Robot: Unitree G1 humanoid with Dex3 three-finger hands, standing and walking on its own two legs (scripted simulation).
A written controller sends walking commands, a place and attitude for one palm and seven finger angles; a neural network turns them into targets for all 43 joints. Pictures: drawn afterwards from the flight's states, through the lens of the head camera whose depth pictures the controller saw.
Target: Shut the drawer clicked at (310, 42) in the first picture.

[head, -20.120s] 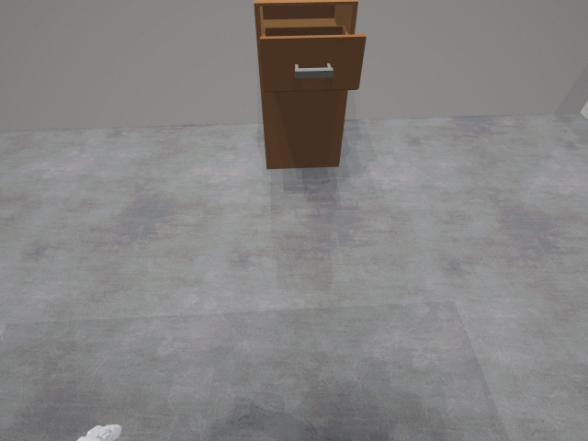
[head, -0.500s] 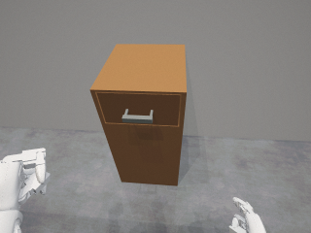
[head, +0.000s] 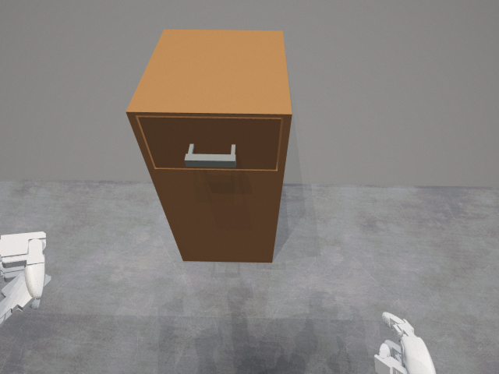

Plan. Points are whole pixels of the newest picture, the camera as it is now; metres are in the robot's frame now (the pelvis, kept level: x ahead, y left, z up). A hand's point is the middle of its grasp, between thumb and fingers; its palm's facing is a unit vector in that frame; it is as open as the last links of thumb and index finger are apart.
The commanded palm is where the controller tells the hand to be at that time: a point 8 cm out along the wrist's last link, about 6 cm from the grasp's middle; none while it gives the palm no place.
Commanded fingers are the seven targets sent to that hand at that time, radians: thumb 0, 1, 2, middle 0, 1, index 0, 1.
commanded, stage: step back with the hand held close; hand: left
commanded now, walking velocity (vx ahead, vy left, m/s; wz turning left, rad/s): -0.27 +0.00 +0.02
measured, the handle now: (211, 154) +0.62 +0.14 -0.07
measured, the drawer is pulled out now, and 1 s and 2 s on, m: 0.00 0.00 0.00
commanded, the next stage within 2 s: stop stepping back and stand still in 1.10 s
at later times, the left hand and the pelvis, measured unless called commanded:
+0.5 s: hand (8, 333) +0.14 +0.25 +0.16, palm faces +0.35 -0.78 -0.52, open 3.3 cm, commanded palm +0.07 +0.29 +0.18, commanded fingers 0.00 0.90 0.90 -1.40 -1.60 -1.40 -1.60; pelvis -0.06 +0.00 -0.01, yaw +2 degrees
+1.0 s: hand out of the picture +0.08 +0.26 +0.16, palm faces +0.38 -0.77 -0.51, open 3.3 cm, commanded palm +0.00 +0.29 +0.18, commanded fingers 0.00 0.90 0.90 -1.40 -1.60 -1.40 -1.60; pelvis -0.11 +0.00 +0.00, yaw +5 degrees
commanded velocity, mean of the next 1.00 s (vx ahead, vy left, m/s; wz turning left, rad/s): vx -0.36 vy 0.00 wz -0.03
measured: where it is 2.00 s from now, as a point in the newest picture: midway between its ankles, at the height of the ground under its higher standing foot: outside the picture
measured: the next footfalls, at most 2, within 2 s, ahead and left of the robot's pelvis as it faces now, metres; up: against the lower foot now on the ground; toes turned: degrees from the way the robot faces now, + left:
right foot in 1.22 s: -0.21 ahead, -0.15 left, +0.00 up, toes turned +3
left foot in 1.46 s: -0.16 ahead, +0.07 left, +0.00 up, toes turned +3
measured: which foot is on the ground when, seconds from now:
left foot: down 0.00-1.00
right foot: down 0.00-0.88, up 0.90-1.00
